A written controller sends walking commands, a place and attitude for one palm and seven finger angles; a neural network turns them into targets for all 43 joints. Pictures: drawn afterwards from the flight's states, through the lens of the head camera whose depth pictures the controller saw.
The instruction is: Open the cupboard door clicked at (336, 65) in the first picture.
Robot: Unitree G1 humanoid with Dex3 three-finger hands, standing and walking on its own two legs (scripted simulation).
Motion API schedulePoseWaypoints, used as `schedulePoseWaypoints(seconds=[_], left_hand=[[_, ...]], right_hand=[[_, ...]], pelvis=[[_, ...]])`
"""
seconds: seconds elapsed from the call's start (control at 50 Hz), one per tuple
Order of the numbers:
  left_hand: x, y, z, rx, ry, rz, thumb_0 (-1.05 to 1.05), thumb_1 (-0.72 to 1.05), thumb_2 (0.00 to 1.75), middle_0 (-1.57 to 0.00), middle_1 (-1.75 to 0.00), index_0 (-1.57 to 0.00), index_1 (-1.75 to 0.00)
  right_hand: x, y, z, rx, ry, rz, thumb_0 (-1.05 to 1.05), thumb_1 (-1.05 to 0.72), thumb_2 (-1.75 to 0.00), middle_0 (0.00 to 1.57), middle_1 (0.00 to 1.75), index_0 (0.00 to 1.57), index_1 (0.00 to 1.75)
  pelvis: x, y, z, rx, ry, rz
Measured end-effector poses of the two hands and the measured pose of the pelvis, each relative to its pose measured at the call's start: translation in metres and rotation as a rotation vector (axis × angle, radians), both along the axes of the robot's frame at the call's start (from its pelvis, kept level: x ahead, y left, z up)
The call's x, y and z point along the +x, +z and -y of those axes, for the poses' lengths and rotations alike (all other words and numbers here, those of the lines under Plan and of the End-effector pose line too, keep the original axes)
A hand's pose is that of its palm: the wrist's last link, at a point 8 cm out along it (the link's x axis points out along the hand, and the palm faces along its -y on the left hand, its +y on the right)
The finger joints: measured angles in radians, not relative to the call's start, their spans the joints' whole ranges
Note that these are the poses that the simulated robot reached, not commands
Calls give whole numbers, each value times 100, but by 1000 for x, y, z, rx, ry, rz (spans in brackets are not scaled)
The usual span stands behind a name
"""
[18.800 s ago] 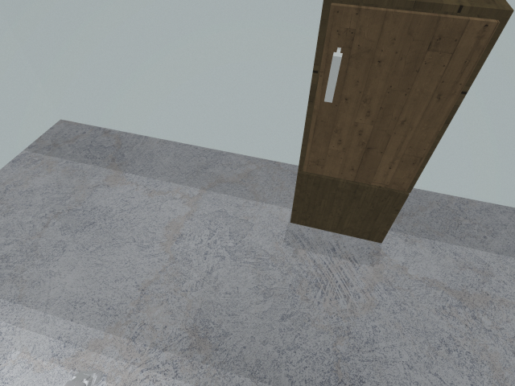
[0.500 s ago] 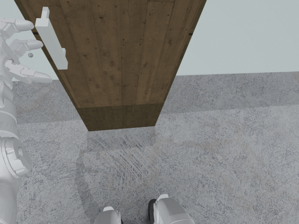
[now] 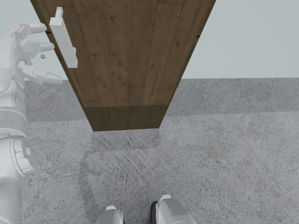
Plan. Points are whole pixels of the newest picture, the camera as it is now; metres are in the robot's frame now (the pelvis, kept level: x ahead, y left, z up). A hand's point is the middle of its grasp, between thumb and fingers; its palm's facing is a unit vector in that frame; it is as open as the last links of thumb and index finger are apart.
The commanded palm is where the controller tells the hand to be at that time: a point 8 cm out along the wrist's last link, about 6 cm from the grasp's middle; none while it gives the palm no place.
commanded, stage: slide the fingers in behind the handle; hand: left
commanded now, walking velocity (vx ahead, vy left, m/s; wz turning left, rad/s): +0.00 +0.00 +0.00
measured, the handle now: (66, 39) +0.57 +0.17 +0.09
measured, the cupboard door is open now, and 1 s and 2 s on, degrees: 0 0 1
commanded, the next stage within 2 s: close the thumb around the handle in 1.64 s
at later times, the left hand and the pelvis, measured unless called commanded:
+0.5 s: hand (58, 55) +0.52 +0.18 +0.09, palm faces -0.01 -1.00 -0.02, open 14.0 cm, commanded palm +0.49 +0.23 +0.09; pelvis +0.00 -0.01 +0.00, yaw +0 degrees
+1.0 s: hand (67, 58) +0.50 +0.16 +0.10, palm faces +0.01 -1.00 -0.02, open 14.1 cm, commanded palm +0.48 +0.20 +0.09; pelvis -0.01 -0.01 +0.00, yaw +0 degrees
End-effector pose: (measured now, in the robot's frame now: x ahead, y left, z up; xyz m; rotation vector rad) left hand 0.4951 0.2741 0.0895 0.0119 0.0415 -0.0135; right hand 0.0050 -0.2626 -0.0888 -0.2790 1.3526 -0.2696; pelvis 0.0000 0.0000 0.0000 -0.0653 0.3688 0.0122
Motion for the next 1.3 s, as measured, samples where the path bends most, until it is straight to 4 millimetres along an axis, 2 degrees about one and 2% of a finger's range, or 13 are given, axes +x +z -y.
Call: schedulePoseWaypoints(seconds=[0.1,0.2,0.32,0.44,0.82,1.12,1.3], left_hand=[[4,3,2,12,-4,15,-2,-50,30,-30,-120,-30,-120],[5,4,13,4,-22,12,-1,-50,30,-30,-120,-30,-120],[6,1,27,-5,-6,6,-1,-50,30,-30,-120,-30,-121],[2,3,34,13,2,18,-1,-50,30,-30,-120,-30,-121],[-11,7,55,-2,3,36,-1,-50,30,-29,-120,-30,-120],[-14,7,61,6,24,40,-1,-50,30,-26,-119,-25,-119],[-12,8,74,-3,25,48,-1,-50,30,-26,-119,-25,-119]], right_hand=[[-16,0,-2,4,-21,-36,1,-91,-90,21,30,20,30],[-32,0,-4,19,-38,-80,1,-91,-90,21,30,20,30],[-39,1,-5,32,-53,-87,1,-91,-90,21,30,20,30],[-35,-1,-4,46,-54,-63,1,-91,-90,21,30,20,30],[-5,-5,8,47,-4,29,1,-91,-90,21,30,20,30],[-17,-8,6,67,-6,4,1,-91,-90,21,30,20,30],[-19,-10,5,74,-2,-9,1,-91,-90,21,30,20,30]], pelvis=[[-1,0,0,0,-3,-7],[0,1,0,0,-4,-7],[0,1,2,4,-9,-3],[1,3,4,9,-13,7],[-3,3,11,20,-4,26],[-6,3,12,23,1,29],[-3,2,11,24,8,26]])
